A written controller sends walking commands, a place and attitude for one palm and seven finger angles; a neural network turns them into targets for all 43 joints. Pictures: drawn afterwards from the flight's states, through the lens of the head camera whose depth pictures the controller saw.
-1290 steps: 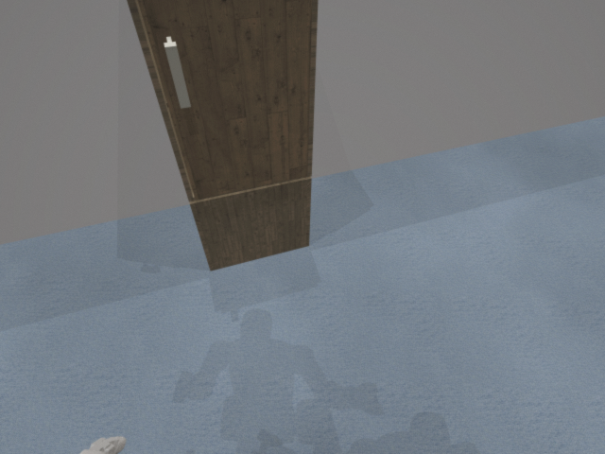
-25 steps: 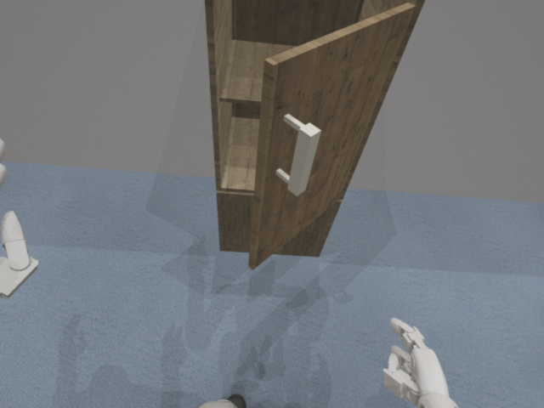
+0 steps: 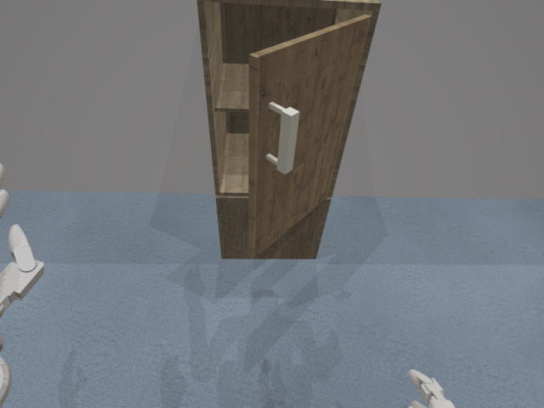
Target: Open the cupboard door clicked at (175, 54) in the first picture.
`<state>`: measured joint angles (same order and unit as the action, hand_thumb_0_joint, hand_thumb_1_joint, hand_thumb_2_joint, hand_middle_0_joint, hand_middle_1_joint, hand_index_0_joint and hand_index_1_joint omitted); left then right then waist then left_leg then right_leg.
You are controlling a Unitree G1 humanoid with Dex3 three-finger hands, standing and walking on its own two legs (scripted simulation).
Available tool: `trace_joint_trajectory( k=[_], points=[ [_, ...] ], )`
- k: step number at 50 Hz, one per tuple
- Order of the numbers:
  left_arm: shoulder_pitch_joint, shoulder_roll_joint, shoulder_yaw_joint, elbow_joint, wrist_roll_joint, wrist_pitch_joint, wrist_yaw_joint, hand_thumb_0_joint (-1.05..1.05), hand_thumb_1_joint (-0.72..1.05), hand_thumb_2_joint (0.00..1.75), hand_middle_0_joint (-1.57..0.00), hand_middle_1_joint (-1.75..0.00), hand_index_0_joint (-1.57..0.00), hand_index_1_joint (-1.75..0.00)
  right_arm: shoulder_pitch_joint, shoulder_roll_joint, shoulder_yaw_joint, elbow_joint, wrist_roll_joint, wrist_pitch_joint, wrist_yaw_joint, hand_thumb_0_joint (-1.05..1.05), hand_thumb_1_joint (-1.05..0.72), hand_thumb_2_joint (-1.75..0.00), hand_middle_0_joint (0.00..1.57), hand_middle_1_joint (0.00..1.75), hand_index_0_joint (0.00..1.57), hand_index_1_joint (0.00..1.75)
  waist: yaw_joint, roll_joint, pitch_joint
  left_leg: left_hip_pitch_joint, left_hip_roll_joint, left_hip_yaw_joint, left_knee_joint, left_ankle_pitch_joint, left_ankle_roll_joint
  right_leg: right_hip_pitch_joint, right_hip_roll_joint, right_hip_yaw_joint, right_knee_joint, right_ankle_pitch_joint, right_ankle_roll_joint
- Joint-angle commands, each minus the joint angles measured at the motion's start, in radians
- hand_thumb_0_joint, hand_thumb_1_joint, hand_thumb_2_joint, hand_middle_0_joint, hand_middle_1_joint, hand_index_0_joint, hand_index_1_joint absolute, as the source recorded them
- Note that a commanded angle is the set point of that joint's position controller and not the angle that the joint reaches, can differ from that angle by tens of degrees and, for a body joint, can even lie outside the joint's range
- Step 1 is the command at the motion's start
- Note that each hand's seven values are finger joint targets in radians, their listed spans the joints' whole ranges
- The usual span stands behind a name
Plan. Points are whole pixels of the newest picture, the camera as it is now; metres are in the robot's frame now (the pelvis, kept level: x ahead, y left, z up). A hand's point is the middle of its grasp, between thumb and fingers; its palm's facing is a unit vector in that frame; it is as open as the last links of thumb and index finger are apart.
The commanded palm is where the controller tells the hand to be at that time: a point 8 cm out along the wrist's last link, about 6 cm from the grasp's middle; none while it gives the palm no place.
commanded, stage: stop stepping back and stand still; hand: left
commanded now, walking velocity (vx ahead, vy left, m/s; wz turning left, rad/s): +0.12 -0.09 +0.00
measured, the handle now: (279, 138) +0.61 +0.00 +0.09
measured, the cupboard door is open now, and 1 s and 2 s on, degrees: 45 45 45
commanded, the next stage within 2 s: let the arm hang, fingers relaxed in 1.34 s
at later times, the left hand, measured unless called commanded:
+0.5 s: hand (59, 287) +0.20 +0.23 +0.17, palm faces +0.43 -0.81 -0.40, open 7.5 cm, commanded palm +0.14 +0.29 +0.19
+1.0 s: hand (0, 293) +0.19 +0.29 +0.17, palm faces +0.40 -0.80 -0.45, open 7.4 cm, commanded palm +0.13 +0.33 +0.19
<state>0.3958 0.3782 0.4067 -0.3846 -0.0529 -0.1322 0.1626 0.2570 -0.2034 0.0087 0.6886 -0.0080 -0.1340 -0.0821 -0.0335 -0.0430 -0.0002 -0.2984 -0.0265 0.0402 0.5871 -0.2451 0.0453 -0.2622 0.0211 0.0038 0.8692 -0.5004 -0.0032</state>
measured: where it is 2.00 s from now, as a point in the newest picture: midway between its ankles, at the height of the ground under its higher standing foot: outside the picture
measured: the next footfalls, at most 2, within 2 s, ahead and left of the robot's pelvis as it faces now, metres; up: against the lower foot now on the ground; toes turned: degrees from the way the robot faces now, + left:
right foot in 0.16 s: +0.04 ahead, -0.10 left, +0.00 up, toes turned -5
left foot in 0.50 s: +0.06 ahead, +0.13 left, +0.00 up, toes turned +3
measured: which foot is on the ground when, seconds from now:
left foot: down 0.00-0.18, up 0.20-0.48, down 0.50-1.00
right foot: up 0.00-0.14, down 0.16-1.00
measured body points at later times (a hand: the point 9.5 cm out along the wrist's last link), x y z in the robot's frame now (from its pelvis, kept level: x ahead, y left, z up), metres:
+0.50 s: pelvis +0.00 -0.02 +0.01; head +0.01 -0.02 +0.46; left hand +0.17 +0.27 +0.19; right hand +0.17 -0.27 -0.07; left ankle +0.03 +0.13 -0.72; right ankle +0.00 -0.10 -0.73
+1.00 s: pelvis +0.00 +0.03 +0.02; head +0.02 +0.04 +0.46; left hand +0.17 +0.33 +0.19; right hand +0.17 -0.19 -0.07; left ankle +0.02 +0.13 -0.73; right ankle +0.00 -0.10 -0.73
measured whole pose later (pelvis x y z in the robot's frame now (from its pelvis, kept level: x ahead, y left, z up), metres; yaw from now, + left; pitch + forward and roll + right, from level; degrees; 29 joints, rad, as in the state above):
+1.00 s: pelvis +0.00 +0.03 +0.02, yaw +0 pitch -1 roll -1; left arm 0.55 0.41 0.39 -0.51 -0.05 -0.17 0.14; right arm 0.21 -0.18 0.03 0.61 0.00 -0.11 -0.07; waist 0.02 -0.01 0.06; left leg -0.24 0.02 0.04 0.45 -0.20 0.02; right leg -0.16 -0.03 -0.09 0.39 -0.21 0.01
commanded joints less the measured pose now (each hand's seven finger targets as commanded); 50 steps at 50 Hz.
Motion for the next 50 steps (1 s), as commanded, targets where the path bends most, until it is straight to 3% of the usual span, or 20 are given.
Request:
trace_joint_trajectory(
  k=[1, 3, 4, 6, 7, 8, 9, 10, 12, 13, 17, 21, 23, 25, 26, 29, 34, 38, 45, 50],
  points=[
    [0.184, 0.247, 0.15, -0.396, -0.002, -0.106, 0.004, 0.0, 0.9, 0.9, -0.2, -0.3, -0.2, -0.3, -0.136, -0.122, -0.048, -0.187, 0.001, -0.079, 0.023, 0.0, -0.9, -0.9, 0.2, 0.3, 0.2, 0.3, 0.038, 0.191, -0.071, -0.028, 0.242, -0.306, -0.379, -0.137, 0.118, -0.006, -0.022, -0.009, -0.021, 0.095, 0.008],
    [0.283, 0.242, 0.177, -0.394, 0.001, -0.113, 0.012, 0.0, 0.9, 0.9, -0.2, -0.3, -0.2, -0.3, -0.151, -0.115, -0.044, -0.205, 0.001, -0.065, 0.026, 0.0, -0.9, -0.9, 0.2, 0.3, 0.2, 0.3, 0.042, 0.344, -0.058, -0.173, 0.2, -0.205, -0.428, -0.334, 0.078, 0.135, 0.004, -0.085, -0.126, 0.099, 0.001],
    [0.294, 0.236, 0.182, -0.378, 0.006, -0.118, 0.016, 0.0, 0.9, 0.9, -0.2, -0.3, -0.2, -0.3, -0.139, -0.115, -0.045, -0.21, 0.001, -0.056, 0.024, 0.0, -0.9, -0.9, 0.2, 0.3, 0.2, 0.3, 0.036, 0.365, -0.044, -0.239, 0.191, -0.178, -0.425, -0.403, 0.064, 0.2, 0.018, -0.115, -0.17, 0.1, -0.003],
    [0.293, 0.236, 0.195, -0.298, 0.011, -0.119, 0.02, 0.0, 0.9, 0.9, -0.2, -0.3, -0.2, -0.3, -0.139, -0.113, -0.045, -0.219, -0.001, -0.035, 0.013, 0.0, -0.9, -0.9, 0.2, 0.3, 0.2, 0.3, 0.043, 0.285, -0.027, -0.355, 0.169, -0.138, -0.333, -0.469, 0.03, 0.328, 0.018, -0.132, -0.293, 0.082, -0.014],
    [0.274, 0.22, 0.179, -0.255, 0.018, -0.114, 0.019, 0.0, 0.9, 0.9, -0.2, -0.3, -0.2, -0.3, -0.132, -0.112, -0.053, -0.213, 0.0, -0.026, 0.009, 0.0, -0.9, -0.9, 0.2, 0.3, 0.2, 0.3, 0.048, 0.171, -0.013, -0.383, 0.128, -0.093, -0.2, -0.435, 0.008, 0.337, -0.002, -0.082, -0.39, 0.043, -0.031],
    [0.234, 0.227, 0.171, -0.223, 0.022, -0.107, 0.015, 0.0, 0.9, 0.9, -0.2, -0.3, -0.2, -0.3, -0.129, -0.109, -0.061, -0.211, 0.001, -0.014, 0.008, 0.0, -0.9, -0.9, 0.2, 0.3, 0.2, 0.3, 0.046, -0.032, 0.014, -0.396, 0.06, -0.035, 0.061, -0.364, -0.018, 0.251, -0.121, 0.135, -0.547, -0.084, -0.089],
    [0.171, 0.241, 0.168, -0.215, 0.015, -0.101, 0.01, 0.0, 0.9, 0.9, -0.2, -0.3, -0.2, -0.3, -0.131, -0.12, -0.071, -0.215, 0.003, -0.007, 0.004, 0.0, -0.9, -0.9, 0.2, 0.3, 0.2, 0.3, 0.037, -0.222, 0.032, -0.394, 0.011, -0.032, 0.375, -0.269, -0.036, 0.084, -0.352, 0.54, -0.742, -0.285, -0.181],
    [0.09, 0.227, 0.16, -0.189, 0.002, -0.116, 0.01, 0.0, 0.9, 0.9, -0.2, -0.3, -0.2, -0.3, -0.136, -0.138, -0.067, -0.191, -0.011, -0.014, 0.001, 0.0, -0.9, -0.9, 0.2, 0.3, 0.2, 0.3, 0.028, -0.138, 0.084, -0.384, 0.03, -0.083, 0.516, -0.217, -0.043, -0.004, -0.402, 0.558, -0.771, -0.192, -0.19],
    [0.038, 0.215, 0.139, -0.12, 0.018, -0.135, 0.007, 0.0, 0.9, 0.9, -0.2, -0.3, -0.2, -0.3, -0.089, -0.124, -0.06, -0.156, -0.003, -0.037, 0.006, 0.0, -0.9, -0.9, 0.2, 0.3, 0.2, 0.3, -0.002, -0.063, 0.016, -0.327, 0.068, -0.101, 0.536, -0.109, -0.048, 0.019, -0.346, 0.42, -0.707, -0.093, -0.153],
    [0.022, 0.186, 0.101, -0.101, 0.021, -0.136, 0.0, 0.0, 0.9, 0.9, -0.2, -0.3, -0.2, -0.3, -0.093, -0.125, -0.056, -0.154, 0.002, -0.033, 0.003, 0.0, -0.9, -0.9, 0.2, 0.3, 0.2, 0.3, 0.002, -0.04, 0.02, -0.287, 0.072, -0.083, 0.509, -0.066, -0.052, 0.004, -0.312, 0.339, -0.69, -0.019, -0.136],
    [-0.071, 0.171, 0.043, -0.137, 0.036, -0.146, 0.007, 0.0, 0.9, 0.9, -0.2, -0.3, -0.2, -0.3, -0.147, -0.122, -0.047, -0.159, 0.003, -0.052, -0.017, 0.0, -0.9, -0.9, 0.2, 0.3, 0.2, 0.3, 0.029, -0.085, 0.023, -0.159, 0.057, -0.004, 0.244, -0.029, -0.035, 0.063, -0.252, 0.12, -0.629, 0.316, -0.081],
    [0.02, 0.202, 0.092, -0.265, 0.029, -0.147, 0.025, 0.0, 0.9, 0.9, -0.2, -0.3, -0.2, -0.3, -0.155, -0.111, -0.054, -0.183, -0.004, -0.069, -0.017, 0.0, -0.9, -0.9, 0.2, 0.3, 0.2, 0.3, 0.066, -0.103, -0.036, -0.031, 0.029, 0.031, -0.02, -0.024, -0.017, 0.166, -0.239, 0.1, -0.57, 0.455, -0.069],
    [0.081, 0.218, 0.129, -0.324, 0.017, -0.147, 0.029, 0.0, 0.9, 0.9, -0.2, -0.3, -0.2, -0.3, -0.138, -0.116, -0.058, -0.197, -0.005, -0.06, -0.008, 0.0, -0.9, -0.9, 0.2, 0.3, 0.2, 0.3, 0.056, -0.024, -0.069, 0.072, 0.033, 0.006, -0.156, 0.092, -0.019, 0.166, -0.202, 0.076, -0.517, 0.454, -0.045],
    [0.138, 0.235, 0.157, -0.37, 0.01, -0.149, 0.029, 0.0, 0.9, 0.9, -0.2, -0.3, -0.2, -0.3, -0.136, -0.142, -0.075, -0.216, 0.001, -0.045, -0.006, 0.0, -0.9, -0.9, 0.2, 0.3, 0.2, 0.3, 0.059, 0.154, -0.104, 0.175, 0.133, -0.097, -0.176, 0.349, -0.003, 0.123, -0.116, 0.025, -0.425, 0.44, -0.002],
    [0.153, 0.225, 0.156, -0.371, 0.008, -0.152, 0.026, 0.0, 0.9, 0.9, -0.2, -0.3, -0.2, -0.3, -0.134, -0.139, -0.068, -0.23, 0.009, -0.036, -0.001, 0.0, -0.9, -0.9, 0.2, 0.3, 0.2, 0.3, 0.061, 0.189, -0.101, 0.16, 0.163, -0.135, -0.174, 0.42, 0.008, 0.117, -0.083, 0.005, -0.418, 0.427, 0.012],
    [0.181, 0.222, 0.167, -0.319, 0.009, -0.142, 0.013, 0.0, 0.9, 0.9, -0.2, -0.3, -0.2, -0.3, -0.122, -0.121, -0.061, -0.227, 0.014, -0.019, 0.007, 0.0, -0.9, -0.9, 0.2, 0.3, 0.2, 0.3, 0.04, 0.219, -0.095, 0.107, 0.125, -0.065, -0.129, 0.472, -0.02, 0.164, -0.068, -0.001, -0.421, 0.586, 0.007],
    [0.173, 0.179, 0.115, -0.24, -0.002, -0.121, 0.0, 0.0, 0.9, 0.9, -0.2, -0.3, -0.2, -0.3, -0.116, -0.13, -0.061, -0.226, 0.018, -0.018, 0.011, 0.0, -0.9, -0.9, 0.2, 0.3, 0.2, 0.3, 0.033, 0.074, -0.114, 0.105, 0.116, -0.055, -0.136, 0.364, -0.034, 0.174, -0.069, 0.009, -0.455, 0.597, 0.014],
    [0.145, 0.182, 0.095, -0.259, -0.003, -0.106, -0.004, 0.0, 0.9, 0.9, -0.2, -0.3, -0.2, -0.3, -0.136, -0.132, -0.051, -0.23, 0.014, -0.019, 0.006, 0.0, -0.9, -0.9, 0.2, 0.3, 0.2, 0.3, 0.037, 0.067, -0.092, 0.086, 0.114, -0.067, -0.187, 0.257, -0.031, 0.157, -0.059, 0.0, -0.484, 0.483, 0.019],
    [0.103, 0.24, 0.138, -0.377, 0.005, -0.11, 0.009, 0.0, 0.9, 0.9, -0.2, -0.3, -0.2, -0.3, -0.153, -0.123, -0.039, -0.238, 0.005, -0.034, 0.0, 0.0, -0.9, -0.9, 0.2, 0.3, 0.2, 0.3, 0.05, 0.178, -0.102, 0.064, 0.101, -0.08, -0.252, 0.193, -0.038, 0.198, -0.041, -0.028, -0.488, 0.412, 0.02],
    [0.156, 0.205, 0.13, -0.3, 0.002, -0.107, 0.009, 0.0, 0.9, 0.9, -0.2, -0.3, -0.2, -0.3, -0.14, -0.12, -0.039, -0.228, 0.005, -0.035, 0.004, 0.0, -0.9, -0.9, 0.2, 0.3, 0.2, 0.3, 0.048, 0.149, -0.074, 0.04, 0.099, -0.086, -0.277, 0.118, -0.046, 0.19, -0.035, -0.034, -0.518, 0.366, 0.019]
  ],
)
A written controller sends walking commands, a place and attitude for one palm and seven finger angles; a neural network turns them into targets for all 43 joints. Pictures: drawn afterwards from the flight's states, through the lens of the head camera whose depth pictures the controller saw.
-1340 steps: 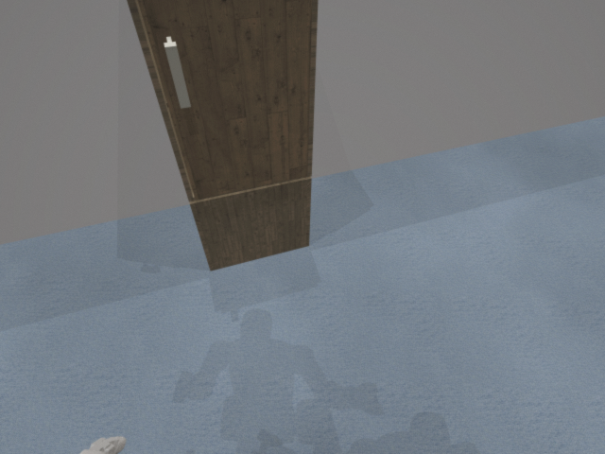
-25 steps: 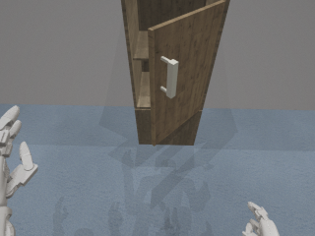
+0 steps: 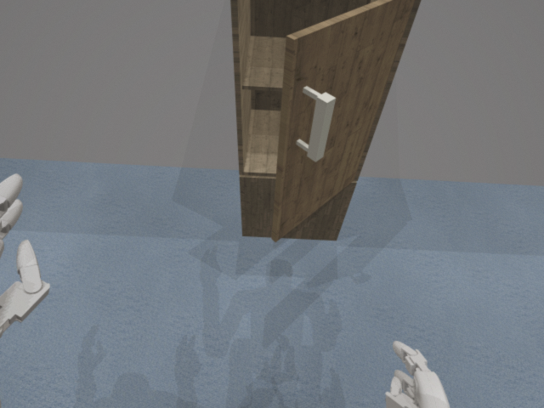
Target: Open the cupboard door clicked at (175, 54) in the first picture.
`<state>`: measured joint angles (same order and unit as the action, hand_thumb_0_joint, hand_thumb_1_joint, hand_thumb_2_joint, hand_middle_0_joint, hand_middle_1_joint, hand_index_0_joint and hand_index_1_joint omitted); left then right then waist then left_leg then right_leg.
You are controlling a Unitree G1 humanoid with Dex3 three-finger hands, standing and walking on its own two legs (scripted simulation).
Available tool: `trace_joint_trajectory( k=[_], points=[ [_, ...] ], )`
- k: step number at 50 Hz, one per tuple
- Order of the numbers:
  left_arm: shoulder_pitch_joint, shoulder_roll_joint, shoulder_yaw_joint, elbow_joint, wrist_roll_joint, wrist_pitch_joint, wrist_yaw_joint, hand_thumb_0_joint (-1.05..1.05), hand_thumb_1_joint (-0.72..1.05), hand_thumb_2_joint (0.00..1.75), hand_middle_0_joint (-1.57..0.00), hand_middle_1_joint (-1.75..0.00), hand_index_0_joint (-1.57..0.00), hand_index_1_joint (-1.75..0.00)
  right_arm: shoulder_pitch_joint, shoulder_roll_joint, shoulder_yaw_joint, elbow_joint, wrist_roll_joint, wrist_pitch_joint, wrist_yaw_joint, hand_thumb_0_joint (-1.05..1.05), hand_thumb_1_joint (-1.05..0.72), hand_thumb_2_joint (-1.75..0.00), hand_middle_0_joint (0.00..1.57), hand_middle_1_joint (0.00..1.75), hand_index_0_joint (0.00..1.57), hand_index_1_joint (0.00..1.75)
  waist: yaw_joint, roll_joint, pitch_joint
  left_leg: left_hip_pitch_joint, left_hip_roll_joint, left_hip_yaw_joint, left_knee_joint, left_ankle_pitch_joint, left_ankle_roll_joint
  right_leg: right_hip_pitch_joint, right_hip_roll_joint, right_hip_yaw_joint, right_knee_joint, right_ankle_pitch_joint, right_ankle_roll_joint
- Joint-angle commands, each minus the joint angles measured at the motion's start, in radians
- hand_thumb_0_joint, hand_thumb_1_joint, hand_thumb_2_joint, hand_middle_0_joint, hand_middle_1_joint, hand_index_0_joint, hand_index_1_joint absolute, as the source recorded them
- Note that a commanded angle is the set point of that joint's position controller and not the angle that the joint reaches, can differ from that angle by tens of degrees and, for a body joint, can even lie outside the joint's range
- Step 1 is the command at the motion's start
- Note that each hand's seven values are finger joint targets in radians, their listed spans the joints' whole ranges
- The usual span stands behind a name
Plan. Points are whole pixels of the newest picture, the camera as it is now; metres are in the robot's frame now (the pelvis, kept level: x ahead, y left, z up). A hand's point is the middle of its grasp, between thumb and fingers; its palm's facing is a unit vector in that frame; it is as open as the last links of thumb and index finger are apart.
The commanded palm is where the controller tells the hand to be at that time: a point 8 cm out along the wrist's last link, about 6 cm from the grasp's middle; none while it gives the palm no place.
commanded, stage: stop stepping back and stand still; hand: left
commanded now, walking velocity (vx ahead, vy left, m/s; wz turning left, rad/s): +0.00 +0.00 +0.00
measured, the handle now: (312, 124) +0.62 -0.02 +0.07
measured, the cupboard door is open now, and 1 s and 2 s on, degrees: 45 45 45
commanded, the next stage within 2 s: let the arm hang, fingers relaxed in 0.34 s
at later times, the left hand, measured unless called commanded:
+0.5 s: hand (58, 308) +0.20 +0.27 +0.10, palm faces +0.30 -0.81 -0.51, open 7.4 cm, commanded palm none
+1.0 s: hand out of the picture -0.05 +0.16 -0.18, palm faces +0.08 -0.97 -0.21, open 7.3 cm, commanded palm none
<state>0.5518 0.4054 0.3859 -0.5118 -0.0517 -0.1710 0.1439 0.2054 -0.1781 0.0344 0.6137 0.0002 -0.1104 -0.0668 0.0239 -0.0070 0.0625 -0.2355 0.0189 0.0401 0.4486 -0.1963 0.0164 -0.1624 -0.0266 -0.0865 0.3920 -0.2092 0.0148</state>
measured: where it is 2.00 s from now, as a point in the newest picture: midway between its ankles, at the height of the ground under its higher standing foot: outside the picture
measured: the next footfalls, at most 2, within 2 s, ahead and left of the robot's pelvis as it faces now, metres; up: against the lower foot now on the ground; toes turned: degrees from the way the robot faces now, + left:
none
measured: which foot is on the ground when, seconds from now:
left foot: down 0.00-1.00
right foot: down 0.00-1.00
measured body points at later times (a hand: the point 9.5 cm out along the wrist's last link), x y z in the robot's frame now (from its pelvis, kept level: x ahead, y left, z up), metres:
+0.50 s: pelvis -0.01 +0.00 +0.00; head +0.01 -0.01 +0.45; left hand +0.18 +0.31 +0.13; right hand +0.16 -0.23 -0.10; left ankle +0.03 +0.10 -0.74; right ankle +0.00 -0.13 -0.74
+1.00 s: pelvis -0.01 -0.02 -0.01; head +0.02 -0.02 +0.44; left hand -0.06 +0.22 -0.16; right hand -0.02 -0.24 -0.17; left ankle +0.03 +0.10 -0.74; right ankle +0.00 -0.13 -0.74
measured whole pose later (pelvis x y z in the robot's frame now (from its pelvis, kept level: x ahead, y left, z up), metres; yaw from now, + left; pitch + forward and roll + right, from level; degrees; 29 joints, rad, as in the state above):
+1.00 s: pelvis -0.01 -0.02 -0.01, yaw +3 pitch -1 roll -1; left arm 0.33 0.18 0.01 1.11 0.00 0.03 0.01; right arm 0.30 -0.17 0.01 1.08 -0.02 0.04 -0.02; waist 0.00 0.03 0.07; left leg -0.28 0.02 -0.01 0.50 -0.20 -0.01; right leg -0.20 -0.03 -0.14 0.47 -0.25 -0.02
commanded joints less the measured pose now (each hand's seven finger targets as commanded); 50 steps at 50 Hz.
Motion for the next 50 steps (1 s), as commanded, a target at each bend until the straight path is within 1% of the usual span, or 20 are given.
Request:
trace_joint_trajectory(
  k=[1, 6, 10, 15, 20, 21, 22, 23, 24, 25, 27, 29, 30, 32, 34, 36, 39, 42, 47, 50],
  points=[
    [-0.004, 0.155, 0.131, -0.159, 0.0, -0.068, 0.025, 0.0, 0.9, 0.9, -0.2, -0.3, -0.2, -0.3, -0.086, -0.145, -0.063, -0.151, -0.001, -0.056, -0.01, 0.0, -0.9, -0.9, 0.2, 0.3, 0.2, 0.3, -0.014, 0.096, -0.122, -0.03, 0.055, -0.085, -0.138, 0.056, -0.017, 0.083, 0.011, 0.059, -0.048, 0.066, 0.002],
    [-0.012, 0.135, 0.108, -0.098, 0.002, -0.064, 0.02, 0.0, 0.9, 0.9, -0.2, -0.3, -0.2, -0.3, -0.089, -0.15, -0.068, -0.145, 0.002, -0.049, -0.01, 0.0, -0.9, -0.9, 0.2, 0.3, 0.2, 0.3, -0.019, 0.059, -0.089, -0.046, 0.048, -0.079, -0.147, -0.033, -0.017, 0.047, 0.004, 0.069, -0.09, 0.013, 0.002],
    [-0.078, 0.172, 0.118, -0.158, 0.014, -0.072, 0.023, 0.0, 0.9, 0.9, -0.2, -0.3, -0.2, -0.3, -0.099, -0.16, -0.074, -0.146, 0.001, -0.054, -0.014, 0.0, -0.9, -0.9, 0.2, 0.3, 0.2, 0.3, -0.017, 0.096, -0.098, -0.054, 0.038, -0.082, -0.161, -0.091, -0.014, 0.055, 0.013, 0.07, -0.097, -0.023, 0.002],
    [-0.06, 0.189, 0.138, -0.2, 0.016, -0.079, 0.031, 0.0, 0.9, 0.9, -0.2, -0.3, -0.2, -0.3, -0.096, -0.156, -0.076, -0.153, -0.001, -0.062, -0.017, 0.0, -0.9, -0.9, 0.2, 0.3, 0.2, 0.3, -0.01, 0.117, -0.127, -0.043, 0.031, -0.083, -0.156, -0.057, -0.014, 0.084, 0.013, 0.067, -0.087, 0.003, 0.0],
    [-0.003, 0.173, 0.14, -0.168, 0.009, -0.076, 0.031, 0.0, 0.9, 0.9, -0.2, -0.3, -0.2, -0.3, -0.089, -0.154, -0.077, -0.15, -0.002, -0.062, -0.014, 0.0, -0.9, -0.9, 0.2, 0.3, 0.2, 0.3, -0.01, 0.116, -0.137, -0.017, 0.028, -0.075, -0.131, 0.027, -0.02, 0.078, 0.007, 0.067, -0.09, 0.051, -0.002],
    [0.0, 0.155, 0.124, -0.151, 0.006, -0.075, 0.029, 0.0, 0.9, 0.9, -0.2, -0.3, -0.2, -0.3, -0.084, -0.15, -0.073, -0.15, 0.0, -0.059, -0.013, 0.0, -0.9, -0.9, 0.2, 0.3, 0.2, 0.3, -0.012, 0.09, -0.123, -0.018, 0.031, -0.076, -0.127, 0.042, -0.02, 0.07, 0.006, 0.065, -0.093, 0.05, -0.001],
    [-0.105, 0.0, -0.284, 0.657, 0.089, 0.071, -0.111, 0.0, 0.9, 0.9, -0.2, -0.3, -0.2, -0.3, -0.126, -0.34, -0.114, 0.121, 0.006, -0.088, 0.084, 0.0, -0.9, -0.9, 0.2, 0.3, 0.2, 0.3, -0.064, 0.093, -0.042, -0.131, 0.077, -0.127, 0.018, 0.208, -0.003, -0.068, -0.076, 0.014, 0.071, 0.115, -0.039],
    [-0.111, 0.002, -0.253, 0.693, 0.076, 0.139, -0.132, 0.0, 0.9, 0.9, -0.2, -0.3, -0.2, -0.3, -0.047, -0.291, -0.115, 0.122, 0.009, -0.015, 0.084, 0.0, -0.9, -0.9, 0.2, 0.3, 0.2, 0.3, -0.05, 0.109, -0.113, -0.049, 0.093, -0.108, 0.013, 0.244, -0.003, -0.1, -0.074, 0.069, 0.053, 0.045, -0.041],
    [-0.125, -0.002, -0.256, 0.678, 0.074, 0.159, -0.137, 0.0, 0.9, 0.9, -0.2, -0.3, -0.2, -0.3, -0.032, -0.289, -0.111, 0.1, 0.006, 0.007, 0.08, 0.0, -0.9, -0.9, 0.2, 0.3, 0.2, 0.3, -0.054, 0.135, -0.091, -0.068, 0.108, -0.125, -0.002, 0.199, 0.008, -0.12, -0.054, 0.047, 0.075, -0.044, -0.038],
    [-0.145, -0.01, -0.267, 0.716, 0.081, 0.154, -0.14, 0.0, 0.9, 0.9, -0.2, -0.3, -0.2, -0.3, -0.039, -0.278, -0.106, 0.108, -0.004, 0.016, 0.077, 0.0, -0.9, -0.9, 0.2, 0.3, 0.2, 0.3, -0.04, 0.072, -0.116, -0.114, 0.124, -0.159, -0.01, 0.167, 0.031, -0.097, -0.04, 0.053, 0.107, -0.077, -0.042],
    [-0.193, 0.011, -0.281, 0.818, 0.087, 0.152, -0.144, 0.0, 0.9, 0.9, -0.2, -0.3, -0.2, -0.3, -0.057, -0.287, -0.09, 0.114, -0.015, 0.035, 0.074, 0.0, -0.9, -0.9, 0.2, 0.3, 0.2, 0.3, -0.03, -0.056, -0.124, -0.143, 0.109, -0.189, -0.023, 0.106, 0.047, -0.05, -0.043, 0.064, 0.105, -0.069, -0.052],
    [-0.25, 0.025, -0.288, 0.937, 0.09, 0.149, -0.145, 0.0, 0.9, 0.9, -0.2, -0.3, -0.2, -0.3, -0.055, -0.282, -0.085, 0.145, -0.02, 0.05, 0.073, 0.0, -0.9, -0.9, 0.2, 0.3, 0.2, 0.3, -0.029, -0.217, -0.156, -0.098, 0.082, -0.165, 0.023, 0.126, 0.042, -0.047, -0.086, 0.091, 0.07, -0.013, -0.068],
    [-0.271, 0.021, -0.299, 0.999, 0.086, 0.153, -0.142, 0.0, 0.9, 0.9, -0.2, -0.3, -0.2, -0.3, -0.043, -0.257, -0.079, 0.157, -0.021, 0.061, 0.074, 0.0, -0.9, -0.9, 0.2, 0.3, 0.2, 0.3, -0.032, -0.225, -0.156, -0.072, 0.061, -0.142, 0.054, 0.133, 0.033, -0.067, -0.118, 0.106, 0.054, -0.001, -0.082],
    [-0.308, -0.014, -0.327, 1.112, 0.078, 0.17, -0.134, 0.0, 0.9, 0.9, -0.2, -0.3, -0.2, -0.3, -0.022, -0.195, -0.058, 0.201, -0.028, 0.087, 0.072, 0.0, -0.9, -0.9, 0.2, 0.3, 0.2, 0.3, -0.045, -0.185, -0.131, -0.022, 0.031, -0.093, 0.08, 0.113, 0.015, -0.117, -0.146, 0.119, 0.023, -0.017, -0.089],
    [-0.323, -0.027, -0.344, 1.203, 0.072, 0.176, -0.128, 0.0, 0.9, 0.9, -0.2, -0.3, -0.2, -0.3, -0.018, -0.174, -0.049, 0.234, -0.032, 0.103, 0.069, 0.0, -0.9, -0.9, 0.2, 0.3, 0.2, 0.3, -0.045, -0.044, -0.117, -0.003, 0.035, -0.092, 0.05, 0.125, 0.009, -0.115, -0.133, 0.112, 0.026, -0.026, -0.081],
    [-0.297, -0.04, -0.349, 1.289, 0.068, 0.176, -0.123, 0.0, 0.9, 0.9, -0.2, -0.3, -0.2, -0.3, -0.024, -0.168, -0.044, 0.264, -0.031, 0.107, 0.064, 0.0, -0.9, -0.9, 0.2, 0.3, 0.2, 0.3, -0.028, 0.1, -0.104, -0.043, 0.057, -0.126, -0.011, 0.121, 0.014, -0.054, -0.097, 0.095, 0.042, -0.029, -0.06],
    [-0.25, -0.065, -0.345, 1.404, 0.062, 0.172, -0.12, 0.0, 0.9, 0.9, -0.2, -0.3, -0.2, -0.3, -0.007, -0.142, -0.042, 0.314, -0.029, 0.115, 0.053, 0.0, -0.9, -0.9, 0.2, 0.3, 0.2, 0.3, -0.02, 0.202, -0.089, -0.072, 0.053, -0.123, -0.038, 0.033, 0.007, -0.005, -0.09, 0.095, 0.011, -0.046, -0.062],
    [-0.242, -0.078, -0.344, 1.478, 0.06, 0.172, -0.121, 0.0, 0.9, 0.9, -0.2, -0.3, -0.2, -0.3, 0.038, -0.119, -0.045, 0.357, -0.026, 0.126, 0.047, 0.0, -0.9, -0.9, 0.2, 0.3, 0.2, 0.3, -0.024, 0.188, -0.05, -0.087, 0.051, -0.125, -0.052, -0.051, 0.005, -0.018, -0.094, 0.094, -0.033, -0.108, -0.071],
    [-0.244, -0.107, -0.349, 1.557, 0.059, 0.169, -0.121, 0.0, 0.9, 0.9, -0.2, -0.3, -0.2, -0.3, 0.122, -0.087, -0.053, 0.418, -0.024, 0.134, 0.044, 0.0, -0.9, -0.9, 0.2, 0.3, 0.2, 0.3, -0.04, -0.007, -0.006, -0.024, 0.039, -0.095, -0.018, -0.057, 0.003, -0.104, -0.117, 0.104, -0.103, -0.213, -0.083],
    [-0.233, -0.123, -0.351, 1.589, 0.057, 0.166, -0.117, 0.0, 0.9, 0.9, -0.2, -0.3, -0.2, -0.3, 0.152, -0.077, -0.052, 0.446, -0.023, 0.131, 0.04, 0.0, -0.9, -0.9, 0.2, 0.3, 0.2, 0.3, -0.043, -0.026, -0.007, 0.012, 0.046, -0.09, -0.015, -0.017, 0.005, -0.124, -0.112, 0.093, -0.102, -0.209, -0.081]
  ],
)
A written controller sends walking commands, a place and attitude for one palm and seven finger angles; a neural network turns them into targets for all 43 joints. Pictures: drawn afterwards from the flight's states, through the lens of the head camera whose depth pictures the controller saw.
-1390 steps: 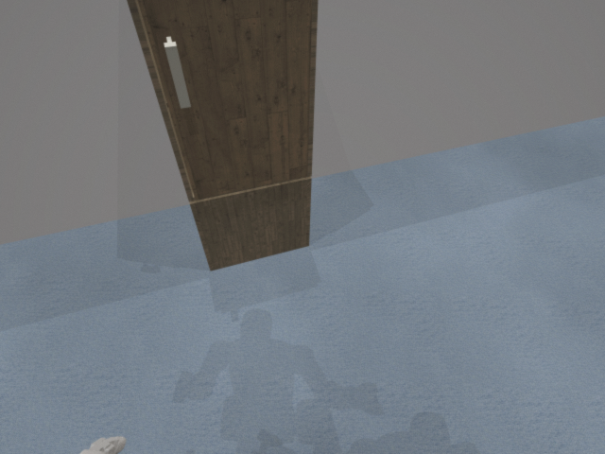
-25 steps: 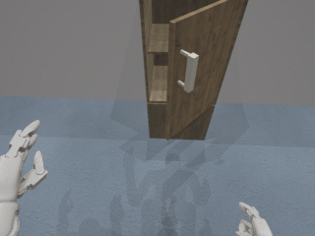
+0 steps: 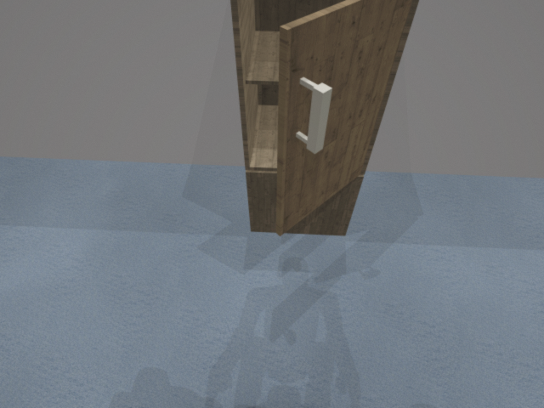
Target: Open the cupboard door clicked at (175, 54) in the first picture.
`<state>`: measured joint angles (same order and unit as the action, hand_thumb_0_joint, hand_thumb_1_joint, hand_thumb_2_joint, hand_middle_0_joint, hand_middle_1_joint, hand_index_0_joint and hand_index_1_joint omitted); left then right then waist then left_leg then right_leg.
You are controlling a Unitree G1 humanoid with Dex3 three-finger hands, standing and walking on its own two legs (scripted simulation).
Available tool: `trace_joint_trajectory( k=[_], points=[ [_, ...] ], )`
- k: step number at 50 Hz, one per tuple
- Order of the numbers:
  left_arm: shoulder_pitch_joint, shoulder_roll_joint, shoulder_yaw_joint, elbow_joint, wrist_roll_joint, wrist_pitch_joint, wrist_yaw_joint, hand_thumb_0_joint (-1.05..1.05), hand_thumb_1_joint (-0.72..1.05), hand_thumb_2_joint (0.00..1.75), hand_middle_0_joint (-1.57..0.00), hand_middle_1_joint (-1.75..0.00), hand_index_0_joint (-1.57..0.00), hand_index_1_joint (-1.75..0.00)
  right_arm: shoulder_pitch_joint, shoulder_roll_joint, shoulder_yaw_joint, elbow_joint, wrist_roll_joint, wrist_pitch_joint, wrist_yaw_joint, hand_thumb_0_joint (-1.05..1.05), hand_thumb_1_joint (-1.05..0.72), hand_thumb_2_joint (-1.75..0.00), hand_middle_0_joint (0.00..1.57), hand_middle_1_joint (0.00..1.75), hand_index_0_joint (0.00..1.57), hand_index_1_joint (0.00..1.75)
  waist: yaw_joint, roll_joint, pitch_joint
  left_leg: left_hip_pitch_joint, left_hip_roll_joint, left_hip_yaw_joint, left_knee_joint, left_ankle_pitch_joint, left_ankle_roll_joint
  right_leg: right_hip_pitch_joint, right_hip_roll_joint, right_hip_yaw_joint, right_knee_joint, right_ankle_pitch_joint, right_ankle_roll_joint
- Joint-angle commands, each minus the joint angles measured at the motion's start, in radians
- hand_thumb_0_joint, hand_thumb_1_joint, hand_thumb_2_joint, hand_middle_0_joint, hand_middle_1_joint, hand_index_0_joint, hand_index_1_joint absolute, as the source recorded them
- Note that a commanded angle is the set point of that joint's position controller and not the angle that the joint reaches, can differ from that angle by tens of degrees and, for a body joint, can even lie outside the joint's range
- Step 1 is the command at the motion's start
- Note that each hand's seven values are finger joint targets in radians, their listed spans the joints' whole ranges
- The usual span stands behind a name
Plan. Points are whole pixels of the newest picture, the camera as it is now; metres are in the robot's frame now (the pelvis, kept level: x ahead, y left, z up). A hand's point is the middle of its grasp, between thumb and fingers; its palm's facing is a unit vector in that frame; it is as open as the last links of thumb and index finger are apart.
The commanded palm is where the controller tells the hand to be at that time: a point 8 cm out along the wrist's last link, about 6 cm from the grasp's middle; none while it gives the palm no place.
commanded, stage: let the arm hang, fingers relaxed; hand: left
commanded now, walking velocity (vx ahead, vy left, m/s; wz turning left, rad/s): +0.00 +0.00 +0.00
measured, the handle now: (310, 115) +0.63 -0.03 +0.07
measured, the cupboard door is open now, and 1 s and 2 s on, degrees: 45 45 45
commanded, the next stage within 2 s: look to check the result in 0.54 s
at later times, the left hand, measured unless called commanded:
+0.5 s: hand out of the picture +0.02 +0.17 -0.17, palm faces +0.04 -0.98 -0.17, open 7.3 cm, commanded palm none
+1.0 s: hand out of the picture +0.02 +0.17 -0.17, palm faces +0.05 -0.98 -0.17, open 7.4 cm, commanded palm none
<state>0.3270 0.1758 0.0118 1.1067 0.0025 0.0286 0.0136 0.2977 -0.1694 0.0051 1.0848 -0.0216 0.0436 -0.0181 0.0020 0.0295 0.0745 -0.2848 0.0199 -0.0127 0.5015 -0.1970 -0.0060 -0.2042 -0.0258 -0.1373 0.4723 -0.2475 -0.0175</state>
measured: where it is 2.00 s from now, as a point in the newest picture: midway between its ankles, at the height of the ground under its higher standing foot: outside the picture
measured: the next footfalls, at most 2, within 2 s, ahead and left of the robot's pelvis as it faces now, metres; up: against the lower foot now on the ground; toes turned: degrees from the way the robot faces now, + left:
none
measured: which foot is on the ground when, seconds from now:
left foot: down 0.00-1.00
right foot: down 0.00-1.00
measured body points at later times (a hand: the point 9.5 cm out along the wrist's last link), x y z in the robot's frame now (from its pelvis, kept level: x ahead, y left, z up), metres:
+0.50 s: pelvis +0.02 +0.00 +0.00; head +0.03 +0.00 +0.45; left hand +0.02 +0.22 -0.16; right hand +0.00 -0.21 -0.16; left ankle +0.05 +0.12 -0.74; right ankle +0.01 -0.11 -0.74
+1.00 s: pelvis +0.04 +0.00 +0.01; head +0.06 +0.00 +0.45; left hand +0.02 +0.22 -0.16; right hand +0.02 -0.21 -0.16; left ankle +0.05 +0.12 -0.74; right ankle +0.01 -0.11 -0.74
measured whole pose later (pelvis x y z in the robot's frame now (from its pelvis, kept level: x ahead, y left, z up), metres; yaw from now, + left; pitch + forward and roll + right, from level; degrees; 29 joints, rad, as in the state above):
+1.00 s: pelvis +0.04 +0.00 +0.01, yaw -1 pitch -1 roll +0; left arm 0.28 0.12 0.02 1.15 0.00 0.00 0.03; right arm 0.26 -0.14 0.01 1.15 -0.02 0.01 -0.04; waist 0.00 0.01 0.06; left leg -0.19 0.00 0.01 0.42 -0.21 0.00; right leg -0.13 -0.04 -0.12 0.41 -0.26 0.00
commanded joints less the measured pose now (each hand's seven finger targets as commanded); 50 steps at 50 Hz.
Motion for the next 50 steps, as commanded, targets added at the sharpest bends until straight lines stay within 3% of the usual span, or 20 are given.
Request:
trace_joint_trajectory(
  k=[1, 5, 14, 18, 29, 35, 50],
  points=[
    [-0.007, 0.099, 0.022, -0.022, 0.003, -0.032, 0.014, 0.0, 0.9, 0.9, -0.2, -0.3, -0.2, -0.3, 0.061, -0.077, -0.02, -0.015, -0.002, -0.024, -0.009, 0.0, -0.9, -0.9, 0.2, 0.3, 0.2, 0.3, -0.02, -0.053, -0.004, 0.05, 0.05, -0.042, -0.083, -0.017, 0.029, -0.079, -0.109, 0.135, -0.171, -0.157, -0.045],
    [0.03, 0.082, 0.022, 0.007, 0.002, -0.034, 0.018, 0.0, 0.9, 0.9, -0.2, -0.3, -0.2, -0.3, 0.057, -0.069, -0.016, 0.004, 0.001, -0.032, -0.013, 0.0, -0.9, -0.9, 0.2, 0.3, 0.2, 0.3, -0.001, -0.047, 0.002, 0.02, 0.061, -0.053, -0.117, 0.024, 0.034, -0.018, -0.093, 0.121, -0.145, -0.075, -0.034],
    [0.028, 0.056, 0.026, 0.018, 0.004, -0.037, 0.024, 0.0, 0.9, 0.9, -0.2, -0.3, -0.2, -0.3, 0.064, -0.035, -0.013, 0.035, -0.004, -0.035, -0.015, 0.0, -0.9, -0.9, 0.2, 0.3, 0.2, 0.3, -0.006, -0.047, 0.029, 0.028, 0.055, -0.044, -0.136, 0.029, 0.033, -0.02, -0.092, 0.123, -0.139, -0.046, -0.029],
    [0.025, 0.052, 0.03, 0.014, 0.004, -0.039, 0.024, 0.0, 0.9, 0.9, -0.2, -0.3, -0.2, -0.3, 0.059, -0.03, -0.013, 0.039, -0.004, -0.04, -0.017, 0.0, -0.9, -0.9, 0.2, 0.3, 0.2, 0.3, -0.003, -0.005, 0.017, 0.028, 0.058, -0.042, -0.141, 0.059, 0.032, 0.005, -0.092, 0.121, -0.131, -0.004, -0.027],
    [0.022, 0.05, 0.029, 0.021, 0.003, -0.041, 0.022, 0.0, 0.9, 0.9, -0.2, -0.3, -0.2, -0.3, 0.045, -0.041, -0.015, 0.035, -0.002, -0.041, -0.021, 0.0, -0.9, -0.9, 0.2, 0.3, 0.2, 0.3, -0.007, -0.004, 0.009, 0.059, 0.059, -0.042, -0.141, 0.079, 0.03, 0.017, -0.092, 0.12, -0.145, 0.026, -0.023],
    [0.024, 0.051, 0.029, 0.023, 0.003, -0.042, 0.021, 0.0, 0.9, 0.9, -0.2, -0.3, -0.2, -0.3, 0.044, -0.044, -0.016, 0.033, 0.001, -0.04, -0.021, 0.0, -0.9, -0.9, 0.2, 0.3, 0.2, 0.3, -0.007, -0.04, 0.014, 0.06, 0.058, -0.04, -0.139, 0.082, 0.031, 0.02, -0.092, 0.115, -0.155, 0.019, -0.022],
    [0.029, 0.05, 0.026, 0.027, 0.003, -0.045, 0.022, 0.0, 0.9, 0.9, -0.2, -0.3, -0.2, -0.3, 0.029, -0.057, -0.013, 0.041, 0.002, -0.047, -0.025, 0.0, -0.9, -0.9, 0.2, 0.3, 0.2, 0.3, -0.004, -0.018, -0.01, 0.091, 0.065, -0.044, -0.143, 0.166, 0.035, 0.062, -0.094, 0.105, -0.147, 0.106, -0.017]
  ],
)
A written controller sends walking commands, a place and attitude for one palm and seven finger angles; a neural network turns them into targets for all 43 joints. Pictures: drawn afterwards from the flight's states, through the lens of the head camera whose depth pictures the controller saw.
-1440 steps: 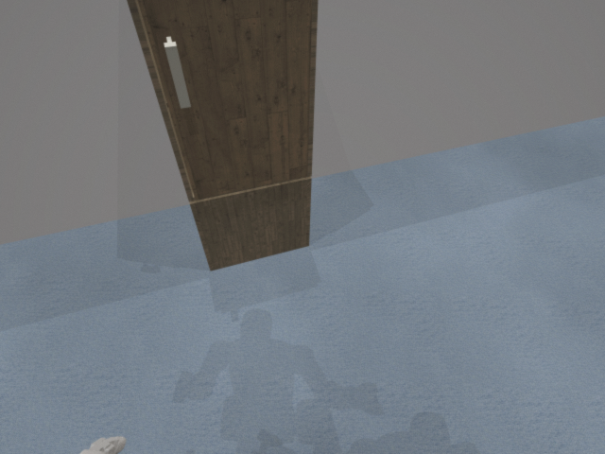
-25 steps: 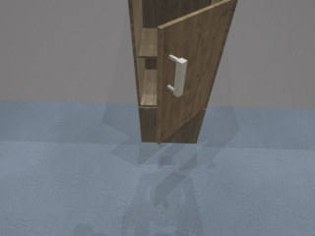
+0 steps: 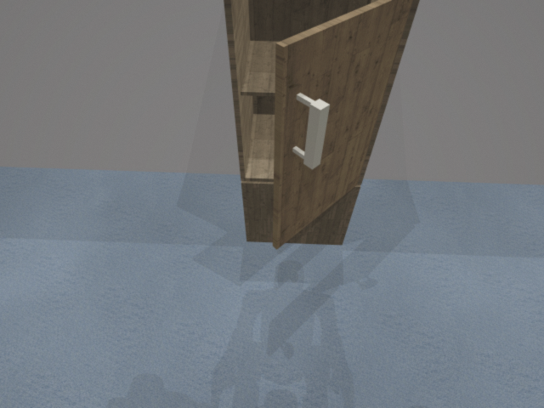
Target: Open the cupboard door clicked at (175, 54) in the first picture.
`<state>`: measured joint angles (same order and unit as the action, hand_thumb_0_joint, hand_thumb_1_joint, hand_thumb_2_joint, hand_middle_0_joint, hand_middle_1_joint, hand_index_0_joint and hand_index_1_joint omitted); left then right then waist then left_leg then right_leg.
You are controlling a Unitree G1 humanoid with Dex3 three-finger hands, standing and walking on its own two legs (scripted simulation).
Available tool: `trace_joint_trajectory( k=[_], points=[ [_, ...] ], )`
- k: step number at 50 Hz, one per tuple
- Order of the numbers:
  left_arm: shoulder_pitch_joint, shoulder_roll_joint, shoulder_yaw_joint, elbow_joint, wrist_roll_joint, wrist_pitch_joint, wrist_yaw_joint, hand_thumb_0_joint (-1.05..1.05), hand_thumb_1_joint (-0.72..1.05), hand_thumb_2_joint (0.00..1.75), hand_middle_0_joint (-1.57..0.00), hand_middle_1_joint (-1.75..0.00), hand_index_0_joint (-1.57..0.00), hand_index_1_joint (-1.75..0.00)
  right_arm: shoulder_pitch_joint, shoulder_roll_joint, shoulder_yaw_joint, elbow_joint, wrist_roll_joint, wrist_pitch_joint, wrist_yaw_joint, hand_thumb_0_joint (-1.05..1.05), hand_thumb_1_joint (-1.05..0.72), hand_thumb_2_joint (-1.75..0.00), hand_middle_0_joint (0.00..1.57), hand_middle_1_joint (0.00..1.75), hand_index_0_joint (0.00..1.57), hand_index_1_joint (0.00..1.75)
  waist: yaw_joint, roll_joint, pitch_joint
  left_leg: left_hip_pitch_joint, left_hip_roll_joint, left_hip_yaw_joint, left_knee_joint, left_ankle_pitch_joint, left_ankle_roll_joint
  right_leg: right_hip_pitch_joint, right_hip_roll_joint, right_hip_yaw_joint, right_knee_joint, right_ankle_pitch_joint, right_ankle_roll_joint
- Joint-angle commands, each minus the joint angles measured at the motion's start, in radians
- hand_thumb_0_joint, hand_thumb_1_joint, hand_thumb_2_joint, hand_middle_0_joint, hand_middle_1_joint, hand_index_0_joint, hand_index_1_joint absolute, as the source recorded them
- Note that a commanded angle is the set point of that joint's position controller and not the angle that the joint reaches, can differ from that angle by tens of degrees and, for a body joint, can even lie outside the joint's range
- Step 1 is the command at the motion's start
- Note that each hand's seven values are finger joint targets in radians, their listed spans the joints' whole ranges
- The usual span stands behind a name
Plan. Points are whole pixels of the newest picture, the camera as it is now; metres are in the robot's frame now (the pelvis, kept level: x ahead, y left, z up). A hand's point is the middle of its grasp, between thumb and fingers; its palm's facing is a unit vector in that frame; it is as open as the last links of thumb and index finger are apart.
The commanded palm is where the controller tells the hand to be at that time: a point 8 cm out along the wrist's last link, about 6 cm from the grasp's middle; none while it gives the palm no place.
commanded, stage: look to check the result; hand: left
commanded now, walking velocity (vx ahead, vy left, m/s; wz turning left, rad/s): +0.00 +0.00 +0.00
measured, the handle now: (307, 131) +0.59 -0.03 +0.07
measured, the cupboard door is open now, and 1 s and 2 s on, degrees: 45 45 45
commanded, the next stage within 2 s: walk to a spot facing it in 0.12 s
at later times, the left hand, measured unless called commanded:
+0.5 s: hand out of the picture +0.02 +0.18 -0.18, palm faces +0.00 -0.98 -0.20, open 7.4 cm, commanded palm none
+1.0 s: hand out of the picture +0.09 +0.14 -0.16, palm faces -0.23 -0.93 -0.28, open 7.4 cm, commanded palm none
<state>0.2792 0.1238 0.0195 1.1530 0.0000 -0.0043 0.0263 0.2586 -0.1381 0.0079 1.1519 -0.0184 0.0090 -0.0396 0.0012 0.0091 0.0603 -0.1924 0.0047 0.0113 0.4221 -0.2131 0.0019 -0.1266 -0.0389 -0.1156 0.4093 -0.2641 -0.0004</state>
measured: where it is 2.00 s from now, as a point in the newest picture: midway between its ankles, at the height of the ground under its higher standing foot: outside the picture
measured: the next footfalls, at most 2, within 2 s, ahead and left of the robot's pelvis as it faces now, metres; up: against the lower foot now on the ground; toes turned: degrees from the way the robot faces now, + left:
left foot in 1.26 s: +0.13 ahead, +0.09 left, +0.00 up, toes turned -31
right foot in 1.68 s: +0.00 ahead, -0.15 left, +0.00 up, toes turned -49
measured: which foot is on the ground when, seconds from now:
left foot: down 0.00-0.68, up 0.70-1.00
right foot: down 0.00-1.00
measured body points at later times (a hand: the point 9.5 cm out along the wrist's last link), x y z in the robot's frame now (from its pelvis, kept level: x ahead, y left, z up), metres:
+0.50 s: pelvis +0.01 +0.00 -0.01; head +0.04 -0.01 +0.44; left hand +0.02 +0.23 -0.16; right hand +0.01 -0.23 -0.17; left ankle +0.01 +0.12 -0.74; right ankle -0.03 -0.11 -0.74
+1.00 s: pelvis +0.01 -0.04 +0.00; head +0.06 -0.09 +0.44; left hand +0.10 +0.19 -0.14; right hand +0.06 -0.32 -0.16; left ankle +0.03 +0.14 -0.66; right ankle -0.03 -0.10 -0.74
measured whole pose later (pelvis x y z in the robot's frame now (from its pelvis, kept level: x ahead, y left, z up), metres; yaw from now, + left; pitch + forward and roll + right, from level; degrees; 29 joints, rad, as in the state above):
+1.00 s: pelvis +0.01 -0.04 +0.00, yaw -20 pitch +2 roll +2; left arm 0.25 0.16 0.07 0.97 0.02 0.02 0.02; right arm 0.04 -0.23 -0.06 0.92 -0.01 0.06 -0.04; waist 0.04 0.03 0.11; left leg -0.49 0.04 -0.04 1.06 -0.39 -0.07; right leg -0.24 0.09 0.11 0.46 -0.25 -0.09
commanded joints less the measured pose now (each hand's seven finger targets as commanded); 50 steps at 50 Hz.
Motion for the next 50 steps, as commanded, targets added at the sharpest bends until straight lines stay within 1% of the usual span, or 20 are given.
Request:
trace_joint_trajectory(
  k=[1, 12, 17, 21, 25, 27, 29, 30, 31, 32, 33, 34, 35, 36, 37, 38, 40, 42, 45, 50],
  points=[
    [0.071, 0.103, 0.019, -0.017, 0.005, -0.011, 0.01, 0.0, 0.9, 0.9, -0.2, -0.3, -0.2, -0.3, 0.065, -0.086, -0.014, -0.021, -0.002, -0.012, -0.003, 0.0, -0.9, -0.9, 0.2, 0.3, 0.2, 0.3, -0.005, 0.006, 0.01, -0.007, 0.079, -0.069, -0.068, 0.176, 0.025, -0.015, -0.082, 0.084, -0.083, 0.118, -0.033],
    [0.066, 0.105, 0.018, -0.019, 0.004, -0.013, 0.01, 0.0, 0.9, 0.9, -0.2, -0.3, -0.2, -0.3, 0.055, -0.092, -0.014, -0.019, -0.002, -0.016, -0.005, 0.0, -0.9, -0.9, 0.2, 0.3, 0.2, 0.3, -0.003, -0.005, 0.002, 0.015, 0.081, -0.067, -0.072, 0.208, 0.027, -0.002, -0.084, 0.086, -0.084, 0.158, -0.032],
    [0.039, 0.136, 0.049, -0.051, 0.01, 0.009, 0.006, 0.0, 0.9, 0.9, -0.2, -0.3, -0.2, -0.3, 0.06, -0.116, -0.036, -0.033, -0.004, 0.001, -0.017, 0.0, -0.9, -0.9, 0.2, 0.3, 0.2, 0.3, -0.01, -0.009, -0.002, 0.019, 0.106, -0.02, -0.008, 0.201, 0.023, -0.042, -0.086, 0.118, -0.027, 0.245, -0.043],
    [0.01, 0.154, 0.071, -0.094, 0.015, 0.027, -0.004, 0.0, 0.9, 0.9, -0.2, -0.3, -0.2, -0.3, 0.044, -0.144, -0.06, -0.077, -0.005, 0.012, -0.021, 0.0, -0.9, -0.9, 0.2, 0.3, 0.2, 0.3, -0.013, -0.008, -0.005, 0.003, 0.134, -0.002, 0.016, 0.134, 0.027, -0.096, -0.069, 0.142, 0.028, 0.221, -0.048],
    [-0.009, 0.147, 0.08, -0.139, 0.019, 0.037, -0.016, 0.0, 0.9, 0.9, -0.2, -0.3, -0.2, -0.3, 0.03, -0.187, -0.078, -0.12, -0.007, 0.011, -0.025, 0.0, -0.9, -0.9, 0.2, 0.3, 0.2, 0.3, -0.008, 0.088, -0.023, 0.028, 0.218, -0.063, -0.026, 0.101, 0.069, -0.181, -0.008, 0.131, 0.145, 0.126, -0.031],
    [-0.022, 0.138, 0.083, -0.163, 0.021, 0.042, -0.024, 0.0, 0.9, 0.9, -0.2, -0.3, -0.2, -0.3, 0.027, -0.214, -0.089, -0.142, -0.011, 0.008, -0.026, 0.0, -0.9, -0.9, 0.2, 0.3, 0.2, 0.3, -0.007, 0.146, -0.034, 0.023, 0.289, -0.106, -0.061, 0.107, 0.109, -0.21, 0.026, 0.107, 0.257, -0.021, -0.02],
    [-0.033, 0.127, 0.084, -0.182, 0.022, 0.049, -0.031, 0.0, 0.9, 0.9, -0.2, -0.3, -0.2, -0.3, 0.009, -0.227, -0.094, -0.163, -0.017, 0.006, -0.022, 0.0, -0.9, -0.9, 0.2, 0.3, 0.2, 0.3, -0.003, 0.206, -0.024, 0.018, 0.34, -0.109, -0.083, 0.164, 0.149, -0.241, 0.032, 0.084, 0.363, -0.199, -0.012],
    [-0.028, 0.125, 0.085, -0.188, 0.022, 0.047, -0.033, 0.0, 0.9, 0.9, -0.2, -0.3, -0.2, -0.3, 0.0, -0.227, -0.094, -0.176, -0.017, 0.005, -0.019, 0.0, -0.9, -0.9, 0.2, 0.3, 0.2, 0.3, 0.004, 0.193, -0.039, 0.013, 0.346, -0.101, -0.064, 0.206, 0.155, -0.22, 0.025, 0.089, 0.361, -0.215, -0.013],
    [-0.019, 0.131, 0.087, -0.191, 0.022, 0.045, -0.036, 0.0, 0.9, 0.9, -0.2, -0.3, -0.2, -0.3, -0.022, -0.231, -0.095, -0.188, -0.018, 0.004, -0.019, 0.0, -0.9, -0.9, 0.2, 0.3, 0.2, 0.3, 0.018, 0.18, -0.03, -0.012, 0.339, -0.063, -0.029, 0.244, 0.143, -0.191, 0.021, 0.084, 0.322, -0.187, -0.015],
    [0.013, 0.135, 0.091, -0.185, 0.022, 0.039, -0.037, 0.0, 0.9, 0.9, -0.2, -0.3, -0.2, -0.3, -0.048, -0.231, -0.095, -0.2, -0.016, 0.005, -0.017, 0.0, -0.9, -0.9, 0.2, 0.3, 0.2, 0.3, 0.042, 0.144, -0.045, -0.028, 0.31, -0.013, 0.045, 0.265, 0.111, -0.131, 0.019, 0.083, 0.222, -0.094, -0.016],
    [0.064, 0.169, 0.099, -0.175, 0.026, 0.031, -0.035, 0.0, 0.9, 0.9, -0.2, -0.3, -0.2, -0.3, -0.081, -0.22, -0.097, -0.219, -0.009, 0.009, -0.015, 0.0, -0.9, -0.9, 0.2, 0.3, 0.2, 0.3, 0.073, 0.021, -0.05, -0.095, 0.235, 0.05, 0.189, 0.169, 0.05, -0.05, -0.012, 0.156, 0.054, 0.131, -0.029],
    [0.096, 0.281, 0.12, -0.167, 0.039, 0.019, -0.02, 0.0, 0.9, 0.9, -0.2, -0.3, -0.2, -0.3, -0.097, -0.148, -0.09, -0.252, 0.006, 0.013, -0.01, 0.0, -0.9, -0.9, 0.2, 0.3, 0.2, 0.3, 0.08, -0.314, -0.072, -0.299, 0.081, 0.16, 0.416, -0.185, -0.029, 0.076, -0.244, 0.494, -0.075, 0.385, -0.09],
    [0.128, 0.321, 0.122, -0.161, 0.025, 0.019, -0.01, 0.0, 0.9, 0.9, -0.2, -0.3, -0.2, -0.3, -0.136, -0.154, -0.088, -0.279, 0.002, 0.023, -0.007, 0.0, -0.9, -0.9, 0.2, 0.3, 0.2, 0.3, 0.106, -0.334, -0.076, -0.364, 0.02, 0.071, 0.618, -0.41, -0.043, 0.067, -0.33, 0.58, -0.087, 0.592, -0.155],
    [0.098, 0.283, 0.118, -0.166, 0.021, 0.021, 0.0, 0.0, 0.9, 0.9, -0.2, -0.3, -0.2, -0.3, -0.132, -0.169, -0.094, -0.261, 0.001, 0.034, -0.008, 0.0, -0.9, -0.9, 0.2, 0.3, 0.2, 0.3, 0.078, -0.296, -0.057, -0.375, 0.048, -0.025, 0.711, -0.364, -0.035, 0.043, -0.28, 0.548, -0.082, 0.513, -0.171],
    [0.04, 0.253, 0.111, -0.188, 0.021, 0.026, 0.003, 0.0, 0.9, 0.9, -0.2, -0.3, -0.2, -0.3, -0.149, -0.167, -0.096, -0.257, 0.0, 0.036, -0.003, 0.0, -0.9, -0.9, 0.2, 0.3, 0.2, 0.3, 0.06, -0.227, -0.005, -0.4, 0.059, -0.042, 0.748, -0.308, -0.036, -0.007, -0.25, 0.529, -0.085, 0.408, -0.192],
    [-0.001, 0.243, 0.106, -0.205, 0.019, 0.023, 0.003, 0.0, 0.9, 0.9, -0.2, -0.3, -0.2, -0.3, -0.152, -0.161, -0.096, -0.26, 0.0, 0.035, 0.004, 0.0, -0.9, -0.9, 0.2, 0.3, 0.2, 0.3, 0.039, -0.154, 0.004, -0.411, 0.061, -0.043, 0.765, -0.246, -0.043, -0.006, -0.215, 0.502, -0.069, 0.386, -0.201],
    [-0.004, 0.236, 0.106, -0.22, 0.017, 0.013, 0.006, 0.0, 0.9, 0.9, -0.2, -0.3, -0.2, -0.3, -0.147, -0.148, -0.092, -0.263, 0.0, 0.032, 0.011, 0.0, -0.9, -0.9, 0.2, 0.3, 0.2, 0.3, 0.029, -0.076, -0.063, -0.394, 0.061, -0.037, 0.741, -0.186, -0.055, 0.045, -0.182, 0.458, -0.041, 0.441, -0.181],
    [0.023, 0.24, 0.102, -0.222, 0.017, 0.006, 0.007, 0.0, 0.9, 0.9, -0.2, -0.3, -0.2, -0.3, -0.156, -0.145, -0.089, -0.27, 0.001, 0.034, 0.01, 0.0, -0.9, -0.9, 0.2, 0.3, 0.2, 0.3, 0.033, -0.068, -0.097, -0.397, 0.051, -0.039, 0.714, -0.164, -0.064, 0.097, -0.161, 0.447, -0.029, 0.513, -0.165],
    [0.061, 0.241, 0.104, -0.219, 0.019, 0.006, 0.01, 0.0, 0.9, 0.9, -0.2, -0.3, -0.2, -0.3, -0.193, -0.153, -0.088, -0.294, 0.004, 0.032, 0.002, 0.0, -0.9, -0.9, 0.2, 0.3, 0.2, 0.3, 0.049, -0.109, -0.118, -0.412, 0.042, -0.048, 0.676, -0.175, -0.069, 0.151, -0.155, 0.473, -0.009, 0.623, -0.153],
    [0.078, 0.245, 0.108, -0.231, 0.025, 0.008, 0.008, 0.0, 0.9, 0.9, -0.2, -0.3, -0.2, -0.3, -0.238, -0.157, -0.085, -0.326, 0.009, 0.027, -0.001, 0.0, -0.9, -0.9, 0.2, 0.3, 0.2, 0.3, 0.054, -0.162, -0.121, -0.404, 0.027, -0.061, 0.62, -0.199, -0.071, 0.15, -0.148, 0.52, 0.01, 0.685, -0.181]
  ],
)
